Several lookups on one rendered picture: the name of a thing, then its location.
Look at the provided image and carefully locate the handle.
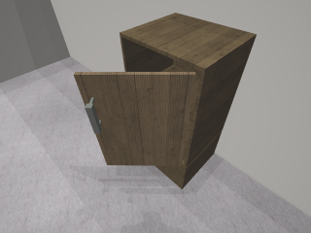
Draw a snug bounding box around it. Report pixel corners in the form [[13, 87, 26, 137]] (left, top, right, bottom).
[[85, 97, 102, 134]]

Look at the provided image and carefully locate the cupboard door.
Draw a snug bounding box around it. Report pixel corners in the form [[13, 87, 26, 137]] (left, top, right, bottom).
[[74, 72, 196, 166]]

